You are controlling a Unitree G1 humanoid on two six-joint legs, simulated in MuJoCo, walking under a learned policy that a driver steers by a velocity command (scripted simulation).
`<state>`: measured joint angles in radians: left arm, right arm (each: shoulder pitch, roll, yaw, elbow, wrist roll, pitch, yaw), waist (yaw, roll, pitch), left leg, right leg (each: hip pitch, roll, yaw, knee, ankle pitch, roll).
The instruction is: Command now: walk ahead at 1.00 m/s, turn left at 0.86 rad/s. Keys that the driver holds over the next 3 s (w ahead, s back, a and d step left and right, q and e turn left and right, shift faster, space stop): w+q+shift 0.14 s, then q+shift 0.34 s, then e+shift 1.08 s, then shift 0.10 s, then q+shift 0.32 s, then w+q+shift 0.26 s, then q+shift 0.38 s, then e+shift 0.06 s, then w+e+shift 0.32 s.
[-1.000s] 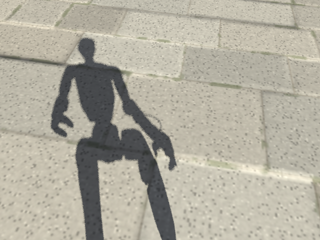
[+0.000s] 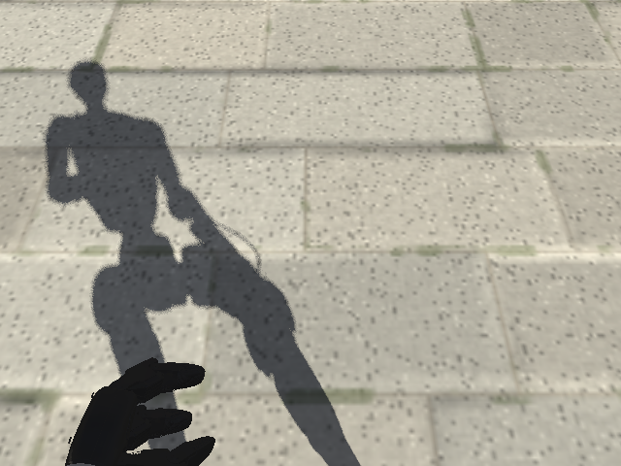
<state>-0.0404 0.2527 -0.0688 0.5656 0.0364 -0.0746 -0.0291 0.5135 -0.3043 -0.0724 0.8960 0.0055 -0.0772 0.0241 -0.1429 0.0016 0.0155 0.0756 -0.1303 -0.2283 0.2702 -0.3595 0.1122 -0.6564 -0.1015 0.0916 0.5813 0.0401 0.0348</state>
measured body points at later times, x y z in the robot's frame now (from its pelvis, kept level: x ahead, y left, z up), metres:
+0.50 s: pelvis +0.41 -0.02 -0.03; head +0.46 +0.01 +0.41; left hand +0.35 +0.28 -0.14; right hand +0.73 -0.16 -0.10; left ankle +0.52 +0.07 -0.73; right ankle +0.30 -0.21 -0.63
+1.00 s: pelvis +0.57 -0.07 +0.00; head +0.62 -0.08 +0.44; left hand +0.59 +0.25 -0.09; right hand +0.84 -0.27 -0.11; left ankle +0.51 +0.06 -0.67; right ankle +0.63 -0.14 -0.73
